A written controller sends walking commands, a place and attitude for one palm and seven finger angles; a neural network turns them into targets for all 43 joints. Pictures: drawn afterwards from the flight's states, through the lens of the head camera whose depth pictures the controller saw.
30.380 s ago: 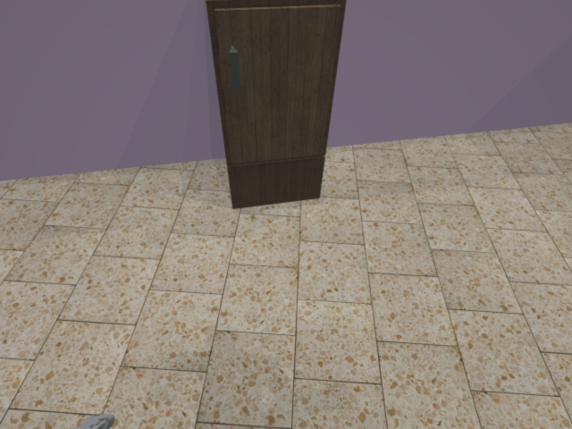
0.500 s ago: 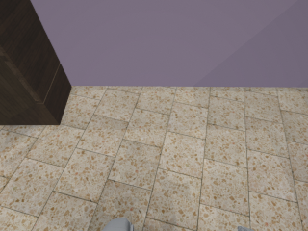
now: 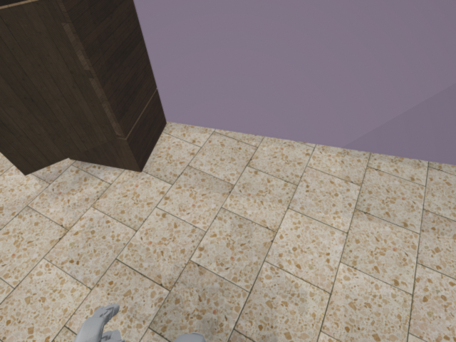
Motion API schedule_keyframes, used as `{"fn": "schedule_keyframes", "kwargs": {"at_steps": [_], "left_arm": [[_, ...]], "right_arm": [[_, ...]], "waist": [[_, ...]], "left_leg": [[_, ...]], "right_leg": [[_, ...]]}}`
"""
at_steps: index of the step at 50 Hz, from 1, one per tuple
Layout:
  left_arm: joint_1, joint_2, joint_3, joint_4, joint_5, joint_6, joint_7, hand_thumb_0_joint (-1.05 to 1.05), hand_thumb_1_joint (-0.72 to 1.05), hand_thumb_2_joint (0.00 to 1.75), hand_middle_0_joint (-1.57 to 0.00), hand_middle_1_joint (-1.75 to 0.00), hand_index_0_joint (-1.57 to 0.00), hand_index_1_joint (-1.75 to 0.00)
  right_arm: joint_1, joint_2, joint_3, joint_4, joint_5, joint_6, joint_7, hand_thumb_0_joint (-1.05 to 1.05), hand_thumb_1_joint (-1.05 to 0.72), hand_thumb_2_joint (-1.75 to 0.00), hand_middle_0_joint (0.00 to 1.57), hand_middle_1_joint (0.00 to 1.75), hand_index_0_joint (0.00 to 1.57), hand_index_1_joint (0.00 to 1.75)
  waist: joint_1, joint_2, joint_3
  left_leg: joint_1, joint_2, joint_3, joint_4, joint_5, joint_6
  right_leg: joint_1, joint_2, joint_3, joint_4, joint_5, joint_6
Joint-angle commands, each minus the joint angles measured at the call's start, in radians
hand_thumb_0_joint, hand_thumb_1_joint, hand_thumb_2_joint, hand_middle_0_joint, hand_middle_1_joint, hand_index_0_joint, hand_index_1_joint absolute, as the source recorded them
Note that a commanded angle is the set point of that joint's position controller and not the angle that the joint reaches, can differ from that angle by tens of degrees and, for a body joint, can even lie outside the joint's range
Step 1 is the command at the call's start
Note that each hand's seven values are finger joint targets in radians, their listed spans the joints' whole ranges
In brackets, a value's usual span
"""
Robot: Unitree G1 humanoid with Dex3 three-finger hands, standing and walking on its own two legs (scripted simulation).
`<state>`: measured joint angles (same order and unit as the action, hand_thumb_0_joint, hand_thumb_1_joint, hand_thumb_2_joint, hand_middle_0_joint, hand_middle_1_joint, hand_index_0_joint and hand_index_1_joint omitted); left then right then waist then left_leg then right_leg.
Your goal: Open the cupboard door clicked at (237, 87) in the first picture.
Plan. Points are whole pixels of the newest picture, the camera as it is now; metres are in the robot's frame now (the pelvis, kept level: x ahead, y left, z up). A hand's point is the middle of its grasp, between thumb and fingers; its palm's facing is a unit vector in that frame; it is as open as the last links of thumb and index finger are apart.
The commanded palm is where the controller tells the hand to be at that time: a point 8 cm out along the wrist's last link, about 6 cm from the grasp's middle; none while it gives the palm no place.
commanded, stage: turn to face it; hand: left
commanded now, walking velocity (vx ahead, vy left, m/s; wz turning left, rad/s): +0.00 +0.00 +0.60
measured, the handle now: out of the picture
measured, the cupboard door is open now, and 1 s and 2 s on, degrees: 45 45 45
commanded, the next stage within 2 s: take the last steps up to it in 0.80 s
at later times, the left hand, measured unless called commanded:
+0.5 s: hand out of the picture -0.01 +0.24 -0.17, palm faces +0.35 -0.90 -0.25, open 7.4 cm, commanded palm none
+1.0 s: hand out of the picture -0.03 +0.14 -0.14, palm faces +0.50 -0.83 -0.23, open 7.3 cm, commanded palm none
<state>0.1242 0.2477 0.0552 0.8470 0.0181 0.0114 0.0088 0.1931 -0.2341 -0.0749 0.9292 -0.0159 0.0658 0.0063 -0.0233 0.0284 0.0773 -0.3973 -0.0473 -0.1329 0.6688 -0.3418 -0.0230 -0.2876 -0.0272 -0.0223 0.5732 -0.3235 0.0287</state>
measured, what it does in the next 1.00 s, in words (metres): steps on the spot, turning left: left foot, then right foot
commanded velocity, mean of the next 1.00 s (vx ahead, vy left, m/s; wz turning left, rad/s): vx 0.04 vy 0.02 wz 0.39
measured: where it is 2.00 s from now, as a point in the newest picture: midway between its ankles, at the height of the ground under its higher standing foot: (194, 330)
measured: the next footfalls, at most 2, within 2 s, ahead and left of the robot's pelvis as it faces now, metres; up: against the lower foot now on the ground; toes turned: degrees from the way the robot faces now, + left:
left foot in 0.34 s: +0.03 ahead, +0.13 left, +0.00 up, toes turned +20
right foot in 0.76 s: +0.10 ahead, -0.12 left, +0.00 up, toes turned +21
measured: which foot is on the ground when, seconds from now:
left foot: up 0.00-0.32, down 0.34-0.76, up 0.78-1.00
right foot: down 0.00-0.34, up 0.36-0.74, down 0.76-1.00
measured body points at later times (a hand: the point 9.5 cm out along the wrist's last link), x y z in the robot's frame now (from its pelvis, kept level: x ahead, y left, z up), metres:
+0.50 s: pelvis +0.00 +0.01 +0.00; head +0.04 +0.05 +0.45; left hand -0.03 +0.29 -0.15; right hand +0.20 -0.19 -0.12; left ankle -0.01 +0.12 -0.73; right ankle +0.01 -0.14 -0.65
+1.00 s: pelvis +0.02 -0.04 +0.02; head +0.06 -0.04 +0.46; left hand -0.05 +0.19 -0.13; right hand +0.20 -0.24 -0.14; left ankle -0.06 +0.08 -0.66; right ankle +0.06 -0.13 -0.73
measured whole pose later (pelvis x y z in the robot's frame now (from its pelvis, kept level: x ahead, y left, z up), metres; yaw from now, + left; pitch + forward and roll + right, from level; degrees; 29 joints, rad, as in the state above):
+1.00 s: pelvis +0.02 -0.04 +0.02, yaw +29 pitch -1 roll +2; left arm 0.26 0.17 0.03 0.95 0.03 -0.01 0.01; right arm 0.18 -0.23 -0.07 1.00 -0.02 0.08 0.01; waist 0.00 -0.01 0.08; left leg -0.42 0.01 0.00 0.98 -0.43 -0.05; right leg -0.19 -0.07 -0.13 0.48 -0.28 -0.03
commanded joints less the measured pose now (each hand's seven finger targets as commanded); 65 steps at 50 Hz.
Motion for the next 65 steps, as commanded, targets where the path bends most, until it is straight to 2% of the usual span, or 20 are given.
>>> {"fn": "schedule_keyframes", "kwargs": {"at_steps": [1,5,11,15,16,17,18,23,35,36,38,39,44,52,55,58,59,60,61,65], "left_arm": [[0.051,0.161,0.041,-0.057,0.004,-0.016,0.033,0.0,0.9,0.9,-0.2,-0.3,-0.2,-0.3],[0.034,0.121,0.025,-0.06,0.0,-0.02,0.025,0.0,0.9,0.9,-0.2,-0.3,-0.2,-0.3],[0.152,0.174,0.047,-0.007,0.011,-0.019,0.021,0.0,0.9,0.9,-0.2,-0.3,-0.2,-0.3],[0.13,0.187,0.056,-0.006,0.0,-0.014,0.012,0.0,0.9,0.9,-0.2,-0.3,-0.2,-0.3],[0.117,0.161,0.052,-0.016,-0.006,-0.011,0.008,0.0,0.9,0.9,-0.2,-0.3,-0.2,-0.3],[0.087,0.084,0.033,-0.059,-0.015,-0.007,0.0,0.0,0.9,0.9,-0.2,-0.3,-0.2,-0.3],[0.011,0.079,0.021,-0.086,-0.006,0.007,0.01,0.0,0.9,0.9,-0.2,-0.3,-0.2,-0.3],[0.043,0.085,0.031,-0.013,0.001,0.024,0.001,0.0,0.9,0.9,-0.2,-0.3,-0.2,-0.3],[0.139,0.059,0.021,0.018,-0.008,0.004,0.004,0.0,0.9,0.9,-0.2,-0.3,-0.2,-0.3],[0.187,0.092,0.028,0.028,-0.005,-0.008,0.008,0.0,0.9,0.9,-0.2,-0.3,-0.2,-0.3],[0.199,0.221,0.05,0.022,0.013,-0.021,0.018,0.0,0.9,0.9,-0.2,-0.3,-0.2,-0.3],[0.17,0.198,0.036,0.014,0.007,-0.023,0.019,0.0,0.9,0.9,-0.2,-0.3,-0.2,-0.3],[0.102,0.095,0.017,0.009,0.001,-0.031,0.022,0.0,0.9,0.9,-0.2,-0.3,-0.2,-0.3],[0.267,0.13,0.047,0.113,0.014,-0.051,0.011,0.0,0.9,0.9,-0.2,-0.3,-0.2,-0.3],[0.257,0.139,0.051,0.128,0.016,-0.055,0.004,0.0,0.9,0.9,-0.2,-0.3,-0.2,-0.3],[0.182,0.134,0.05,0.132,0.009,-0.046,-0.004,0.0,0.9,0.9,-0.2,-0.3,-0.2,-0.3],[0.155,0.108,0.043,0.122,0.003,-0.04,-0.011,0.0,0.9,0.9,-0.2,-0.3,-0.2,-0.3],[0.137,0.041,0.031,0.096,-0.003,-0.036,-0.02,0.0,0.9,0.9,-0.2,-0.3,-0.2,-0.3],[0.05,0.021,0.013,0.048,0.005,-0.038,-0.018,0.0,0.9,0.9,-0.2,-0.3,-0.2,-0.3],[0.074,0.028,0.015,0.107,0.014,-0.032,-0.028,0.0,0.9,0.9,-0.2,-0.3,-0.2,-0.3]], "right_arm": [[-0.051,-0.124,-0.046,-0.109,-0.003,-0.019,0.007,0.0,-0.9,-0.9,0.2,0.3,0.2,0.3],[-0.054,-0.085,-0.028,-0.079,0.001,-0.006,0.021,0.0,-0.9,-0.9,0.2,0.3,0.2,0.3],[-0.149,-0.047,-0.005,-0.098,0.007,-0.022,0.029,0.0,-0.9,-0.9,0.2,0.3,0.2,0.3],[-0.051,-0.089,-0.012,-0.081,0.004,-0.034,0.021,0.0,-0.9,-0.9,0.2,0.3,0.2,0.3],[0.022,-0.141,-0.028,-0.063,0.0,-0.043,0.02,0.0,-0.9,-0.9,0.2,0.3,0.2,0.3],[0.114,-0.264,-0.059,-0.052,-0.009,-0.052,0.01,0.0,-0.9,-0.9,0.2,0.3,0.2,0.3],[0.175,-0.296,-0.061,-0.026,-0.002,-0.042,-0.003,0.0,-0.9,-0.9,0.2,0.3,0.2,0.3],[-0.022,-0.183,-0.021,-0.078,-0.01,-0.052,-0.029,0.0,-0.9,-0.9,0.2,0.3,0.2,0.3],[-0.057,-0.17,-0.022,-0.07,-0.007,-0.039,-0.018,0.0,-0.9,-0.9,0.2,0.3,0.2,0.3],[-0.064,-0.145,-0.02,-0.073,0.002,-0.04,-0.014,0.0,-0.9,-0.9,0.2,0.3,0.2,0.3],[-0.08,-0.071,-0.01,-0.108,0.008,-0.036,-0.008,0.0,-0.9,-0.9,0.2,0.3,0.2,0.3],[-0.072,-0.097,-0.014,-0.096,0.003,-0.031,-0.004,0.0,-0.9,-0.9,0.2,0.3,0.2,0.3],[-0.039,-0.056,-0.01,-0.018,0.002,-0.012,0.004,0.0,-0.9,-0.9,0.2,0.3,0.2,0.3],[-0.142,-0.03,0.005,-0.03,-0.002,-0.042,0.021,0.0,-0.9,-0.9,0.2,0.3,0.2,0.3],[-0.13,-0.021,0.009,-0.03,0.0,-0.056,0.026,0.0,-0.9,-0.9,0.2,0.3,0.2,0.3],[0.011,-0.018,0.013,0.018,-0.002,-0.071,0.019,0.0,-0.9,-0.9,0.2,0.3,0.2,0.3],[0.094,-0.068,0.002,0.044,-0.001,-0.077,0.009,0.0,-0.9,-0.9,0.2,0.3,0.2,0.3],[0.197,-0.162,-0.024,0.067,-0.014,-0.082,-0.002,0.0,-0.9,-0.9,0.2,0.3,0.2,0.3],[0.293,-0.205,-0.029,0.08,-0.015,-0.077,-0.013,0.0,-0.9,-0.9,0.2,0.3,0.2,0.3],[0.132,-0.095,0.015,0.04,-0.013,-0.099,-0.028,0.0,-0.9,-0.9,0.2,0.3,0.2,0.3]], "waist": [[0.025,-0.229,-0.08],[0.008,-0.254,-0.073],[0.076,-0.23,-0.103],[0.014,-0.201,-0.138],[-0.028,-0.063,-0.191],[-0.08,0.272,-0.233],[-0.098,0.234,-0.241],[0.0,0.137,-0.117],[0.051,0.113,-0.124],[0.073,0.043,-0.142],[0.088,-0.342,-0.106],[0.074,-0.255,-0.093],[0.023,-0.204,-0.062],[0.112,-0.18,-0.046],[0.1,-0.18,-0.044],[0.021,-0.173,-0.044],[-0.023,-0.064,-0.063],[-0.074,0.238,-0.087],[-0.109,0.306,-0.063],[-0.006,0.129,0.04]], "left_leg": [[-0.216,0.044,0.034,0.523,-0.186,-0.01],[-0.184,0.07,0.127,0.482,-0.083,-0.049],[-0.072,0.052,0.229,0.114,-0.118,-0.041],[0.155,0.031,0.245,-0.151,0.078,-0.01],[0.332,0.112,0.145,-0.237,0.266,0.025],[0.493,0.406,-0.258,-0.264,0.686,0.178],[0.473,0.481,-0.305,-0.258,0.893,0.271],[0.237,0.3,-0.102,-0.318,0.498,0.187],[0.08,0.224,-0.118,-0.25,0.312,0.147],[0.015,0.17,-0.084,-0.173,0.24,0.103],[-0.164,-0.015,0.104,0.25,-0.266,-0.002],[-0.143,0.024,0.055,0.388,-0.253,0.007],[-0.137,0.057,0.104,0.463,-0.077,-0.028],[-0.142,0.081,0.171,0.143,-0.119,-0.022],[-0.059,0.075,0.193,0.021,-0.111,-0.007],[0.247,0.028,0.258,-0.215,0.039,0.01],[0.417,0.063,0.197,-0.27,0.015,0.031],[0.534,0.286,-0.123,-0.373,-0.138,0.118],[0.506,0.414,-0.29,-0.478,-0.147,0.207],[0.267,0.334,-0.138,-0.525,-0.091,0.204]], "right_leg": [[0.119,-0.407,0.268,-0.309,0.189,-0.18],[0.169,-0.285,0.02,-0.225,0.466,-0.136],[0.278,-0.326,-0.04,-0.129,0.633,-0.134],[0.176,-0.314,-0.114,0.025,0.591,-0.064],[0.043,-0.28,-0.152,0.188,0.445,-0.014],[-0.256,-0.118,-0.177,0.433,-0.206,0.067],[-0.31,-0.094,-0.04,0.548,-0.369,0.053],[-0.264,-0.088,0.026,0.587,-0.118,0.049],[0.113,0.011,-0.042,-0.021,0.044,0.029],[0.223,-0.03,0.004,-0.158,0.118,0.022],[0.208,-0.442,0.412,-0.324,0.254,-0.164],[0.128,-0.432,0.342,-0.309,0.255,-0.208],[0.144,-0.266,0.086,-0.249,0.458,-0.15],[0.297,-0.364,0.162,-0.321,0.126,-0.186],[0.251,-0.371,0.145,-0.312,0.086,-0.183],[0.038,-0.287,0.014,-0.225,-0.049,-0.109],[-0.112,-0.233,-0.043,-0.111,-0.121,-0.067],[-0.308,-0.102,-0.158,0.167,-0.208,-0.009],[-0.415,-0.048,-0.127,0.4,-0.28,-0.004],[-0.386,-0.114,0.001,0.581,-0.05,-0.03]]}}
